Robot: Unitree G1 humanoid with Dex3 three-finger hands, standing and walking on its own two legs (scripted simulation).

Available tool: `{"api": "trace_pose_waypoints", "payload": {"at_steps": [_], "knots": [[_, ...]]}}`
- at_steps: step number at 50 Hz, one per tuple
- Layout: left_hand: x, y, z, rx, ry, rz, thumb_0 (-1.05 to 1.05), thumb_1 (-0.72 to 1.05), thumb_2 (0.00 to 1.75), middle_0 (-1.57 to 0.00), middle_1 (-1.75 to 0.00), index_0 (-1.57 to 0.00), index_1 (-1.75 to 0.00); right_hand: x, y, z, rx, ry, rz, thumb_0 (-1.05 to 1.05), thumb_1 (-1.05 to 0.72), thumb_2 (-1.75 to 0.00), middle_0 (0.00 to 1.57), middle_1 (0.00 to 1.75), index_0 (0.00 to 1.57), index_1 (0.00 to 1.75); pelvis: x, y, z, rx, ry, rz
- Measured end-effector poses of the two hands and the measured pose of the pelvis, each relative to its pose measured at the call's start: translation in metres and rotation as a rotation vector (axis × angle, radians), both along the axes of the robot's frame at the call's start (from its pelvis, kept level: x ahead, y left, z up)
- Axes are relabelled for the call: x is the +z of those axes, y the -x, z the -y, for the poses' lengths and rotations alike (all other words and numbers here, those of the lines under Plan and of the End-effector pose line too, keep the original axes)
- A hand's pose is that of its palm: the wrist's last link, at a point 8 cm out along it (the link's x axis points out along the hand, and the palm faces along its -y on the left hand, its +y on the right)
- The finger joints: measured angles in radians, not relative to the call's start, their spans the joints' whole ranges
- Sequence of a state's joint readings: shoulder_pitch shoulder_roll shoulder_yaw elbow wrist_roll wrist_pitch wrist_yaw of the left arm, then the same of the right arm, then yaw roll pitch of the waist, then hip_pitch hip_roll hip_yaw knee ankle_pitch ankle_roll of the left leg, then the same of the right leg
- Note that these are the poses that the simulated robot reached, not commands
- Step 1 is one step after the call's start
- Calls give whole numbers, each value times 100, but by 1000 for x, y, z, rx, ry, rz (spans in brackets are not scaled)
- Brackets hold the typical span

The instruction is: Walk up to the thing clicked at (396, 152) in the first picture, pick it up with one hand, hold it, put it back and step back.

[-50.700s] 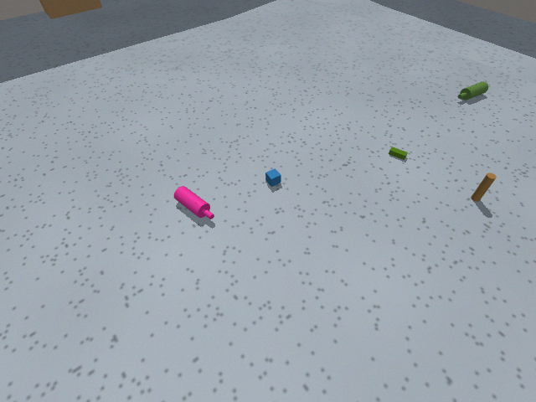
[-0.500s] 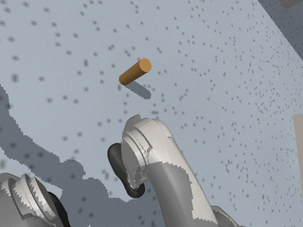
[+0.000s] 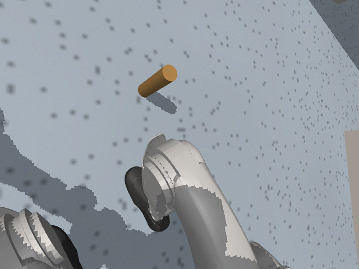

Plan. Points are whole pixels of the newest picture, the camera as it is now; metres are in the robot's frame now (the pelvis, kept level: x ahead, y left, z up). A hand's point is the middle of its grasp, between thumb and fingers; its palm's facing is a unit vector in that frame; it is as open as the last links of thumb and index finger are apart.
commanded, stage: open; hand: left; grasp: from above
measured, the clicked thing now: out of the picture +0.53 +0.28 -0.30
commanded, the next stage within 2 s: withdraw in 0.22 s
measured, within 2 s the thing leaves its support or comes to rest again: neither
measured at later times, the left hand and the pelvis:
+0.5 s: hand out of the picture +0.53 +0.28 -0.23, palm faces -0.39 -0.07 -0.92, open 12.9 cm; pelvis +0.00 +0.00 +0.00, yaw +0 degrees
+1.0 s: hand out of the picture +0.52 +0.29 -0.08, palm faces -0.53 -0.11 -0.84, open 13.0 cm; pelvis -0.01 -0.01 +0.04, yaw +6 degrees
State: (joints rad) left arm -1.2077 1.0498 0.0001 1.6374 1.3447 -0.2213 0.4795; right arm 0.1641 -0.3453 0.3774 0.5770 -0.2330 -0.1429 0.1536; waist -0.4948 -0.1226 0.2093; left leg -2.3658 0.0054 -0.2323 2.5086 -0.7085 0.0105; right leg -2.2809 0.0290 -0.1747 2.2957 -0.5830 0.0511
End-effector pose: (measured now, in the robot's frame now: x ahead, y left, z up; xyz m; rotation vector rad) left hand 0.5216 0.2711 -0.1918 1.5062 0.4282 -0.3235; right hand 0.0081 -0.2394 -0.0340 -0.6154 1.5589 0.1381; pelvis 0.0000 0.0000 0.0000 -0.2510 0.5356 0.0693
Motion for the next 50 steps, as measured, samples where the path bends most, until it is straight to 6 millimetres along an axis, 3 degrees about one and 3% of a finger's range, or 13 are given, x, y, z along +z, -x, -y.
{"api": "trace_pose_waypoints", "payload": {"at_steps": [17, 23, 29, 35, 41, 45, 50], "knots": [[-1, 3, -4, 1, 4, -11, 0, -26, 79, -27, -80, -28, -79, 2, 0, 0, 4, 19, -5, 0, -90, -90, 20, 30, 20, 30, 1, 2, -2, 0, 8, 6], [8, -4, -6, 5, 15, 39, 0, -30, 82, -26, -83, -26, -82, 5, 1, -1, 6, 18, -16, 0, -91, -90, 20, 30, 20, 30, 2, 0, -1, 2, 7, -2], [43, -24, -16, 98, -2, 169, 0, -32, 83, -26, -84, -26, -83, 6, 3, 1, -31, 2, -11, 0, -91, -90, 20, 30, 20, 30, 4, -3, 0, 4, -2, -31], [103, -44, -22, 214, -60, 247, 0, -34, 85, -24, -84, -25, -84, 4, -6, 4, -87, -61, 15, 0, -91, -90, 20, 30, 20, 30, 14, -9, 2, 6, -23, -89], [160, -45, -30, 327, -78, 177, 0, -34, 85, -24, -83, -24, -83, -2, -25, 15, -137, -89, 79, 0, -91, -90, 20, 30, 20, 30, 27, -11, 4, 19, -49, -102], [173, -33, -31, 315, -90, 36, 0, -34, 85, -25, -82, -25, -82, -1, -32, 23, -139, -75, 102, 0, -91, -90, 20, 30, 20, 30, 36, -4, 5, 38, -58, -79], [164, -11, -19, 202, -43, -94, 0, -32, 85, -27, -81, -26, -81, 3, -29, 35, -100, -28, 83, 0, -91, -90, 20, 30, 20, 30, 41, 7, 7, 55, -67, -52]]}}
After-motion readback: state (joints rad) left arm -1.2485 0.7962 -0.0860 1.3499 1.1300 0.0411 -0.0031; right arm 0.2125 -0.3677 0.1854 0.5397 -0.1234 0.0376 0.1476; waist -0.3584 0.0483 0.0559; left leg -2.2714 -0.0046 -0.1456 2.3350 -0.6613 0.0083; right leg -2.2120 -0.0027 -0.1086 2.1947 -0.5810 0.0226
